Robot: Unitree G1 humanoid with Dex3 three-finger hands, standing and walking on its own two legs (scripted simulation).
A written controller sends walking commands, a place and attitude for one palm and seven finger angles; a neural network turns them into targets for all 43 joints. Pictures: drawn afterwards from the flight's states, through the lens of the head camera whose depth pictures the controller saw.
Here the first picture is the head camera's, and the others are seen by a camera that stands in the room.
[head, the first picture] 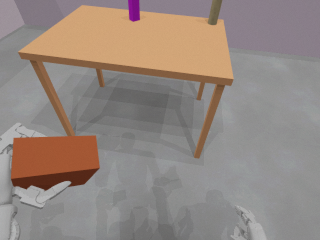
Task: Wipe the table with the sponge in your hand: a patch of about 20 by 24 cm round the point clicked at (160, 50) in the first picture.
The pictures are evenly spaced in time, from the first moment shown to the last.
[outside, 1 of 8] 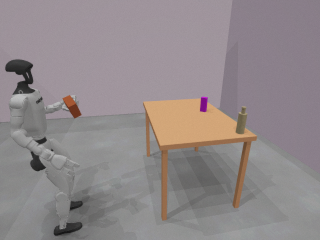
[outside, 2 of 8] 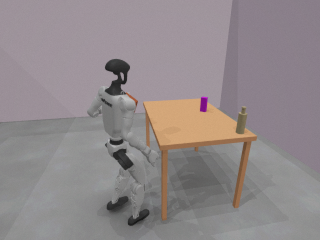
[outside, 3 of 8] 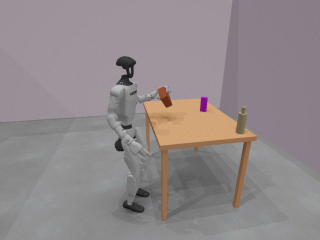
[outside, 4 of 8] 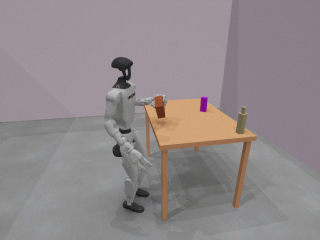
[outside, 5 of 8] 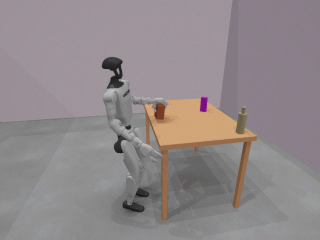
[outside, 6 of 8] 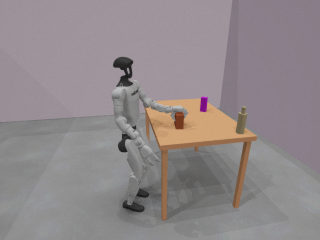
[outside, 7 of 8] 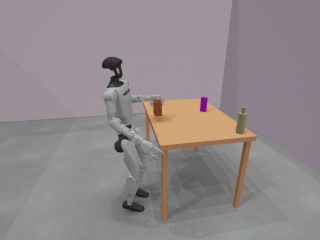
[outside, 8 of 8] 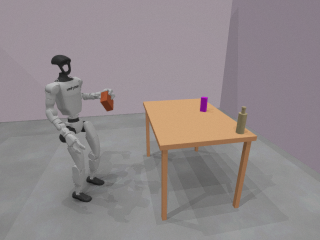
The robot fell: no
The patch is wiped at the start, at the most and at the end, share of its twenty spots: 0.00 1.00 1.00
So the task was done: yes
